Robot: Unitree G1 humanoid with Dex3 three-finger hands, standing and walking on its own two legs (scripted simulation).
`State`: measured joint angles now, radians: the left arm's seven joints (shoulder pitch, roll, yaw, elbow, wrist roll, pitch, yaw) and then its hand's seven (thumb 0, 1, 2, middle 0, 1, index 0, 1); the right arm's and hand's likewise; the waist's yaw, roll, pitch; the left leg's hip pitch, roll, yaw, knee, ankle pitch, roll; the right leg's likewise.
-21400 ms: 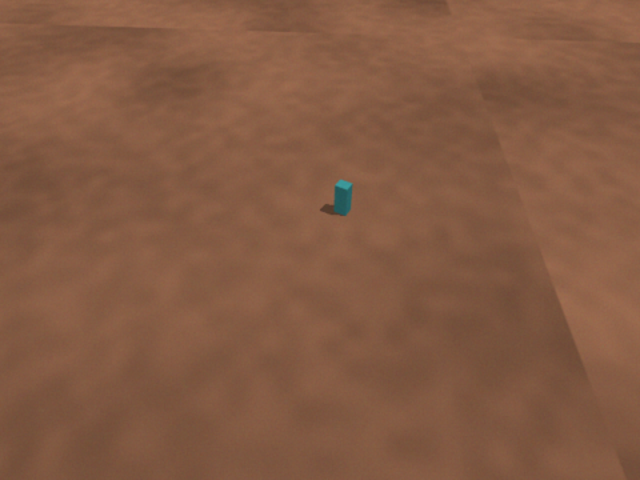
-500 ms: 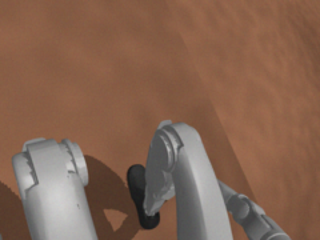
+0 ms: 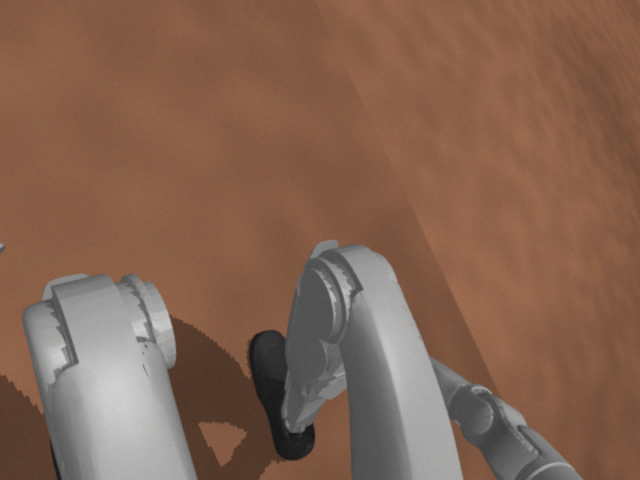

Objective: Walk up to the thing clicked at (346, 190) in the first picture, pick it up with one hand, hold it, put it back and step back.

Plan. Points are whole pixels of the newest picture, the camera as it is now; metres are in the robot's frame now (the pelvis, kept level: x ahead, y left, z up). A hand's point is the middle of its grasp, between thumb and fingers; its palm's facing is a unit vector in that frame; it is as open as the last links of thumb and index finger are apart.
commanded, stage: open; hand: left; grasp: from the side
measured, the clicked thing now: out of the picture +0.39 +0.31 -0.20
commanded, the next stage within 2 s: withdraw in 0.06 s
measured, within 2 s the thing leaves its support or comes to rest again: neither
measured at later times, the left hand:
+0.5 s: hand out of the picture +0.38 +0.37 -0.10, palm faces +0.54 -0.84 -0.04, open 16.8 cm
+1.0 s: hand out of the picture +0.26 +0.44 +0.02, palm faces +0.45 -0.75 -0.48, open 17.4 cm
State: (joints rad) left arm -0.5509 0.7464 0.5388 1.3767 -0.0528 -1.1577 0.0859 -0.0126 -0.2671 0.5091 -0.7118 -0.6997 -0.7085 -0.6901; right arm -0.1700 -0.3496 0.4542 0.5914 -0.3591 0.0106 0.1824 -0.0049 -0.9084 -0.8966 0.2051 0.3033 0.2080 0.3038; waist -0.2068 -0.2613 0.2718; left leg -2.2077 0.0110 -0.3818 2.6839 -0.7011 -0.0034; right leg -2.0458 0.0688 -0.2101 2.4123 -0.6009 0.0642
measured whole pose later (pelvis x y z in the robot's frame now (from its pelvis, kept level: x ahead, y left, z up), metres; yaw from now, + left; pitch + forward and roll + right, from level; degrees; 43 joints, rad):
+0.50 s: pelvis +0.00 +0.00 +0.01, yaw +1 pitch +13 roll -17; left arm -0.50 0.78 0.62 1.11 -0.08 -1.02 -0.02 -0.01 -0.44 0.11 -0.10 -0.07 -0.10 -0.07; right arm -0.08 -0.35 0.39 0.57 -0.31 0.03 0.17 0.00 -0.90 -0.90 0.21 0.30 0.21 0.30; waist -0.17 -0.23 0.22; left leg -2.21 0.01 -0.36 2.65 -0.71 -0.01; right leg -2.05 0.05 -0.20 2.39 -0.61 0.05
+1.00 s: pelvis +0.01 -0.01 +0.09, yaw +8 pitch +30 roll -9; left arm -0.26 0.67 0.51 0.77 0.03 -0.34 -0.04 -0.01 -0.53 0.08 -0.06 -0.06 -0.06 -0.06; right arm 0.03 -0.28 0.04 0.61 -0.02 0.10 0.06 0.00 -0.90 -0.90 0.20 0.30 0.21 0.31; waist -0.03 -0.01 -0.11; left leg -2.16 0.04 -0.13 2.30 -0.68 0.02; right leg -2.06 -0.01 -0.05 2.19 -0.65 0.03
